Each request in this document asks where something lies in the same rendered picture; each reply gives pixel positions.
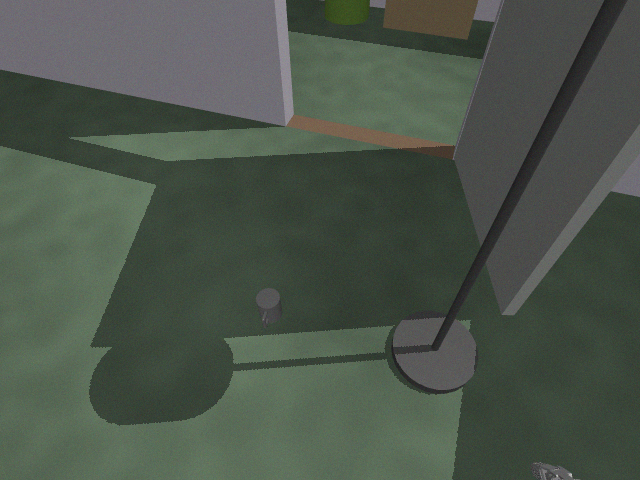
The mug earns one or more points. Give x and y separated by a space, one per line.
269 306

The floor lamp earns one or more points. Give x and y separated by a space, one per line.
435 352

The right robot hand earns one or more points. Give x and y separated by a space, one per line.
543 471

